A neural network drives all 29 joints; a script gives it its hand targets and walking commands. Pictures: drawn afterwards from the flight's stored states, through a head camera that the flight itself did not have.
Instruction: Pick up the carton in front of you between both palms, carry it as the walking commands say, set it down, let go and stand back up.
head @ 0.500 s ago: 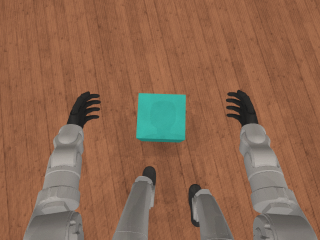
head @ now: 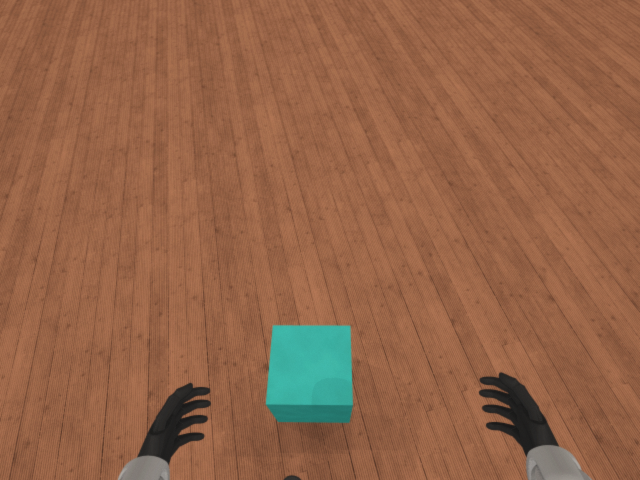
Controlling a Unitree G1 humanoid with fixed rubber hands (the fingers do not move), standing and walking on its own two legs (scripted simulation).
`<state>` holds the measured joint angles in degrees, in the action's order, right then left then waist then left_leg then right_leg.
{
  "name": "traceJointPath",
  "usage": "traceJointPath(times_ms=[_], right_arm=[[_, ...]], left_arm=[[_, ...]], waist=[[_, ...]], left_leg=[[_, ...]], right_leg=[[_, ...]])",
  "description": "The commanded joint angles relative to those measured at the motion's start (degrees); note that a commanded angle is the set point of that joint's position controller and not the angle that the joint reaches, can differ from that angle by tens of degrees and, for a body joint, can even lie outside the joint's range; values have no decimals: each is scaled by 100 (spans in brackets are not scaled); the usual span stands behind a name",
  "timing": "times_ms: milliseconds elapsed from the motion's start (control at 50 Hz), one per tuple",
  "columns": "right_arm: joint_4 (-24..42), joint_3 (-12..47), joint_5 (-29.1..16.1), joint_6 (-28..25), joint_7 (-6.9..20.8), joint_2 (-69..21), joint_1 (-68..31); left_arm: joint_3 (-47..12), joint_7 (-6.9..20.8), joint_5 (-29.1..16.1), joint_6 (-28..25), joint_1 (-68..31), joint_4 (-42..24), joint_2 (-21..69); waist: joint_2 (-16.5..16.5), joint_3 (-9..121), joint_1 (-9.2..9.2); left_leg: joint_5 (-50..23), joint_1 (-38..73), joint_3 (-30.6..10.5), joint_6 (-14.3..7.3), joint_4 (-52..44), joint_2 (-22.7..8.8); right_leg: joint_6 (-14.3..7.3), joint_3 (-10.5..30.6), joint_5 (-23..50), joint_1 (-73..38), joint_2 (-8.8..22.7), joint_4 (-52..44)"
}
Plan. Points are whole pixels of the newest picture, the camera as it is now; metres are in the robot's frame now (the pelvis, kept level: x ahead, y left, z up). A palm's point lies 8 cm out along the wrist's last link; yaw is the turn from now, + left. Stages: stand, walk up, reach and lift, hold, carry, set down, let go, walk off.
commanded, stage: let go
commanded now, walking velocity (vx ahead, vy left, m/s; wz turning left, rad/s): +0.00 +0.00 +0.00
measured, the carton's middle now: (312, 376) +0.40 +0.08 -0.65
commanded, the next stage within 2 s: stand in 0.46 s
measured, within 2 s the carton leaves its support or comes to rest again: neither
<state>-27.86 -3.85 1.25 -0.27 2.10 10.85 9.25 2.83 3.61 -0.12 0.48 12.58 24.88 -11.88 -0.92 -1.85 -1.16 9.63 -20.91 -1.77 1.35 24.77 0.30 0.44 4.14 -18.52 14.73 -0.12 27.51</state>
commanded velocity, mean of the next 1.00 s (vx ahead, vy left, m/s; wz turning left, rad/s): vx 0.00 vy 0.00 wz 0.00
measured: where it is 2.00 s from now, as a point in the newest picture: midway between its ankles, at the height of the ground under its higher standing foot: outside the picture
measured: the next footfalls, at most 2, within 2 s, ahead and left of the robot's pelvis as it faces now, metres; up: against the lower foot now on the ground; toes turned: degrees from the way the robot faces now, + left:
none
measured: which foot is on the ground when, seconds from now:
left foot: down 0.00-1.00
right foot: down 0.00-1.00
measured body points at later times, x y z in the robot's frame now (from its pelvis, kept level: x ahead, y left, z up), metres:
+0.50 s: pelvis +0.01 +0.00 +0.00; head +0.03 +0.00 +0.45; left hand +0.18 +0.25 -0.08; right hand +0.18 -0.24 -0.08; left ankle +0.03 +0.13 -0.74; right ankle -0.05 -0.13 -0.74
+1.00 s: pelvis +0.02 +0.02 +0.00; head +0.03 +0.04 +0.45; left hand +0.15 +0.31 -0.11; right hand +0.15 -0.28 -0.10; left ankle +0.03 +0.13 -0.74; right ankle -0.05 -0.12 -0.74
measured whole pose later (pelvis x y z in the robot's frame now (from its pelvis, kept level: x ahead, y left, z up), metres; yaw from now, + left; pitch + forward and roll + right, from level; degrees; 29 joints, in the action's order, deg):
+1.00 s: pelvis +0.02 +0.02 +0.00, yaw -1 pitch +0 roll +0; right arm -48.2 -1.9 2.2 0.0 -1.3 18.1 8.5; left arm 1.8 -1.5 2.1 0.9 13.2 41.6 -20.3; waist -2.3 -0.6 0.3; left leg 15.7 -14.7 -0.6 -0.3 30.5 0.5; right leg 1.8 5.1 -20.9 5.7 0.3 26.7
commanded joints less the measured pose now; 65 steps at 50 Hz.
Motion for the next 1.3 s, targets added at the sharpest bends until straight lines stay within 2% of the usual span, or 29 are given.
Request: traceJointPath(times_ms=[0, 160, 280, 360, 380, 400, 440, 460, 500, 540, 640, 740, 1000, 1280], right_arm=[[667, 2, -59, 20, 31, 417, -50], [865, 75, -93, 430, 139, 472, 36], [880, -19, -33, 556, 158, 516, 135], [843, -72, 15, 564, 160, 540, 156], [516, -15, -40, 418, 39, 538, 485], [618, -37, -60, 386, -22, 559, 413], [665, 30, -99, 374, -51, 582, 289], [-259, -110, 158, 300, -232, 1205, 53], [-430, -92, 210, 220, -304, 1253, 78], [-639, -67, 185, 138, -311, 1238, -55], [-1047, -61, 155, 24, -301, 1351, -175], [-1313, -71, 136, -6, -348, 1509, -158], [-1808, -15, 83, -51, -368, 1702, -240], [-2202, 40, 42, -47, -345, 1796, -339]], left_arm=[[147, 15, -12, 40, -175, -624, -645], [210, 46, 102, 465, -70, -591, -652], [210, 27, 134, 554, 23, -601, -617], [175, 20, 108, 544, 6, -643, -576], [246, -120, 281, 842, -25, -885, -791], [157, -170, 218, 914, 52, -817, -754], [113, -224, 153, 966, 68, -844, -713], [243, -424, 175, 656, -49, -113, -1292], [192, -471, 246, 376, -73, 10, -1200], [156, -458, 263, 248, -108, 156, -1143], [168, -461, 262, 112, -84, 533, -1333], [153, -500, 254, 32, -19, 824, -1454], [88, -540, 213, -35, 37, 1457, -1619], [40, -536, 191, -63, -44, 1951, -1749]], waist=[[-349, 532, 88], [-201, -66, 55], [-16, 169, 38], [16, 303, 79], [134, 631, 74], [-8, 632, 154], [-16, 557, 70], [-621, 379, -1], [-441, 275, 102], [-182, 179, 116], [143, 437, 97], [271, 514, 137], [117, 445, 146], [82, 269, 162]], left_leg=[[-975, 2525, 312, 47, 35, 369], [-980, 2841, 368, 13, 24, 438], [-1567, 2847, 314, -40, 9, 391], [-1888, 2937, 250, -69, -10, 352], [-1885, 2719, 321, 12, 189, 502], [-1853, 2657, 293, 13, 207, 498], [-1799, 2542, 266, 8, 199, 484], [-1349, 1637, 178, 8, 432, -265], [-427, 1119, 126, -3, 349, -210], [-26, 977, 55, -33, 267, -203], [-747, 1090, -118, -152, 318, -328], [-966, 1218, -253, -199, 298, -421], [-1249, 1393, -352, -258, 188, -478], [-905, 1429, -405, -273, -68, -501]], right_leg=[[52, -220, 888, 1006, -28, -1024], [69, -209, 1024, 797, -15, -1126], [131, -262, 1802, 263, -178, -884], [144, -299, 2026, 189, -250, -810], [144, -351, 2518, -123, -225, -567], [173, -320, 2709, -97, -238, -497], [165, -324, 2555, -12, -232, -497], [269, -270, 1625, 93, 130, -451], [171, -31, 834, -37, 180, -523], [90, 26, 527, 25, 211, -506], [62, 43, 1091, -182, 230, -316], [68, 74, 1228, -277, 229, -296], [50, 159, 1507, -421, 322, -409], [13, 249, 1316, -481, 416, -669]])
